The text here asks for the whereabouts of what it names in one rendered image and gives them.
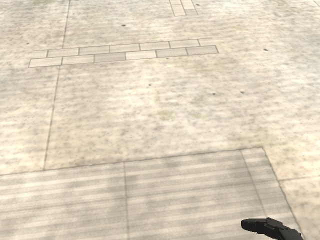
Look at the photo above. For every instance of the robot right hand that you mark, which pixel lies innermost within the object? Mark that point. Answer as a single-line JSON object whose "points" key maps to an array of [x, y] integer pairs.
{"points": [[271, 228]]}

